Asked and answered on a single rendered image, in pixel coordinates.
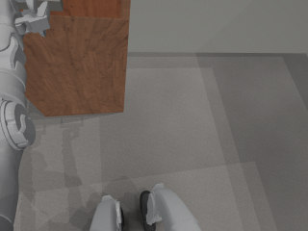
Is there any robot left upper arm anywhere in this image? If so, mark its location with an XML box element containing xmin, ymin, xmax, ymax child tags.
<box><xmin>0</xmin><ymin>100</ymin><xmax>36</xmax><ymax>231</ymax></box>

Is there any right robot thigh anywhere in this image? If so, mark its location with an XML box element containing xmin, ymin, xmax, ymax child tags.
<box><xmin>148</xmin><ymin>188</ymin><xmax>202</xmax><ymax>231</ymax></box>

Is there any cabinet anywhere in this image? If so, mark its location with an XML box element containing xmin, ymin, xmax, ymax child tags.
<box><xmin>22</xmin><ymin>0</ymin><xmax>131</xmax><ymax>117</ymax></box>

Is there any left robot forearm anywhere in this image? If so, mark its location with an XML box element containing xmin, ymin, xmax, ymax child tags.
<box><xmin>0</xmin><ymin>24</ymin><xmax>27</xmax><ymax>110</ymax></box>

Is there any drawer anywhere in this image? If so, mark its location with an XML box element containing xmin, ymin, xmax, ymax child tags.
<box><xmin>20</xmin><ymin>0</ymin><xmax>121</xmax><ymax>18</ymax></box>

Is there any robot left hand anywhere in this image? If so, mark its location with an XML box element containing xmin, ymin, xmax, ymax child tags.
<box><xmin>0</xmin><ymin>0</ymin><xmax>51</xmax><ymax>39</ymax></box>

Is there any handle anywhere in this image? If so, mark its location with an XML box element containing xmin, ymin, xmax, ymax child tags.
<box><xmin>16</xmin><ymin>0</ymin><xmax>64</xmax><ymax>12</ymax></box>

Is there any robot right foot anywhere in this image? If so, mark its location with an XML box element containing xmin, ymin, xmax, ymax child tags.
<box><xmin>140</xmin><ymin>191</ymin><xmax>156</xmax><ymax>231</ymax></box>

